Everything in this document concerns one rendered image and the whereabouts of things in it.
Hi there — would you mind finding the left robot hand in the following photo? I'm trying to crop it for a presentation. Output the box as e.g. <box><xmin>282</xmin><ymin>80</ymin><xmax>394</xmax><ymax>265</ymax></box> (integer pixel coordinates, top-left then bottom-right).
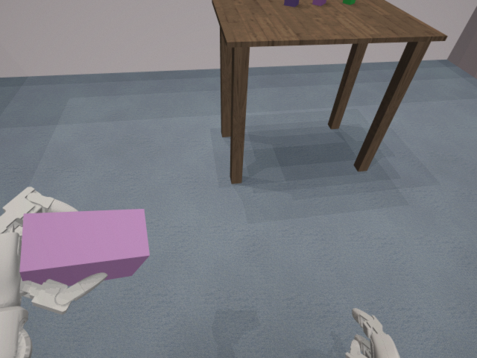
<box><xmin>0</xmin><ymin>187</ymin><xmax>108</xmax><ymax>315</ymax></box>

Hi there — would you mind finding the table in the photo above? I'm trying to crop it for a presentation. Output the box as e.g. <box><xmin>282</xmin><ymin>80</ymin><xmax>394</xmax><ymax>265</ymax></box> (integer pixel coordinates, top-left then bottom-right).
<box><xmin>212</xmin><ymin>0</ymin><xmax>448</xmax><ymax>184</ymax></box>

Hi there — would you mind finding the right robot hand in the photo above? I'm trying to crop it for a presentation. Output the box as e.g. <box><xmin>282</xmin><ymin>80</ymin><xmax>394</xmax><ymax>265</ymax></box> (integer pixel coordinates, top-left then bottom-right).
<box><xmin>346</xmin><ymin>308</ymin><xmax>400</xmax><ymax>358</ymax></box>

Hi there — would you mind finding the robot left forearm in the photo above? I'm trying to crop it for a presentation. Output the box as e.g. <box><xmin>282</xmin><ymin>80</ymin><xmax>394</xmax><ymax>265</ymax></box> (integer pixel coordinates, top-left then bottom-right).
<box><xmin>0</xmin><ymin>306</ymin><xmax>33</xmax><ymax>358</ymax></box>

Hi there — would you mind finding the sponge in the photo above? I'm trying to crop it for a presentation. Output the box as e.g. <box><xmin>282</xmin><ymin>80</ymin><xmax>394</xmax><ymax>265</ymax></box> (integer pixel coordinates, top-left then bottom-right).
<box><xmin>19</xmin><ymin>209</ymin><xmax>150</xmax><ymax>286</ymax></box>

